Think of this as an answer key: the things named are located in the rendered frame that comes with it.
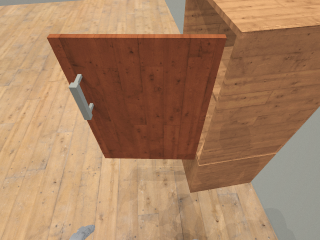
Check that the handle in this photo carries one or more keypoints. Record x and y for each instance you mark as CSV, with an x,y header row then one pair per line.
x,y
77,93

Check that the cupboard door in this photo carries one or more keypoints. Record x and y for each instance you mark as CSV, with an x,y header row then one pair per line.
x,y
150,92

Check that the left robot hand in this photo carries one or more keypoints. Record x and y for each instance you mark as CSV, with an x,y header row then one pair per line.
x,y
83,232

